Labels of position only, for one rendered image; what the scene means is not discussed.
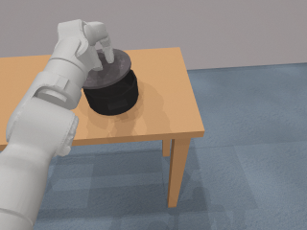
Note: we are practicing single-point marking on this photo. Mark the pot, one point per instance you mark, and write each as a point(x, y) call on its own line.
point(115, 99)

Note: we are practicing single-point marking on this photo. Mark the robot left forearm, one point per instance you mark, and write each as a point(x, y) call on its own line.
point(62, 79)

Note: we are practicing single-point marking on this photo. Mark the table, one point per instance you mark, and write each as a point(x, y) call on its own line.
point(166, 108)

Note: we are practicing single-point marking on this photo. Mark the left robot upper arm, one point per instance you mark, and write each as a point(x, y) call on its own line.
point(43, 131)

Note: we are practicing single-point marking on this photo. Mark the lid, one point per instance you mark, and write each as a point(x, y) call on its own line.
point(111, 73)

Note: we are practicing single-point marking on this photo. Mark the knob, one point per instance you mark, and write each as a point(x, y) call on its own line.
point(102, 58)

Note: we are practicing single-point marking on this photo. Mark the robot left hand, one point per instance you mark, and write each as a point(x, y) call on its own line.
point(103, 37)

